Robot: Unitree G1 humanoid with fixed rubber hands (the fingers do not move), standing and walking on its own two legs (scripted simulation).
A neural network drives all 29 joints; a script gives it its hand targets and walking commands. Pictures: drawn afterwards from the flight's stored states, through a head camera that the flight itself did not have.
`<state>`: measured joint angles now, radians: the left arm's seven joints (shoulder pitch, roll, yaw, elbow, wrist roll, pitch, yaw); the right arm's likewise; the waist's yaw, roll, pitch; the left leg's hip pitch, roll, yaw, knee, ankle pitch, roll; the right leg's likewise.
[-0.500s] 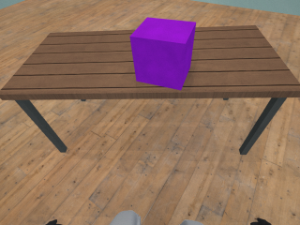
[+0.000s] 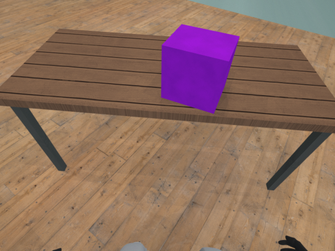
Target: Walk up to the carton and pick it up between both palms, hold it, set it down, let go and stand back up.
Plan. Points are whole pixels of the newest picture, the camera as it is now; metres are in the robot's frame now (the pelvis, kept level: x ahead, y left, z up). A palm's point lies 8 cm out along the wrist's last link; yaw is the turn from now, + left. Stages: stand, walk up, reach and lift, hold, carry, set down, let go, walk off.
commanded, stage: walk up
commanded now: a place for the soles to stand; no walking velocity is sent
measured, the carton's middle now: (197, 69) +0.74 -0.10 +0.02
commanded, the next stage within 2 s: none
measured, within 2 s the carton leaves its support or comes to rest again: neither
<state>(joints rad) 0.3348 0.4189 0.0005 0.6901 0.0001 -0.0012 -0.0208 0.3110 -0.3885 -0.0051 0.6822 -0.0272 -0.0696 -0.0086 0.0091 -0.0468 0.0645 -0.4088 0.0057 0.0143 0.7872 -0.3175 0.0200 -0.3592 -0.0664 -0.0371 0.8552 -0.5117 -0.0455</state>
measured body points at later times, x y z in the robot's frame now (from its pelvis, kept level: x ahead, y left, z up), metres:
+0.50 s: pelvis +0.03 -0.01 +0.00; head +0.04 -0.01 +0.45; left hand +0.11 +0.30 -0.10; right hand +0.16 -0.31 -0.08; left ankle +0.07 +0.12 -0.70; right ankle +0.03 -0.14 -0.70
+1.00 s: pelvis +0.02 -0.01 +0.00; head +0.01 -0.01 +0.45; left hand +0.12 +0.30 -0.09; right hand +0.16 -0.32 -0.08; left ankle +0.07 +0.12 -0.70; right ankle +0.02 -0.14 -0.70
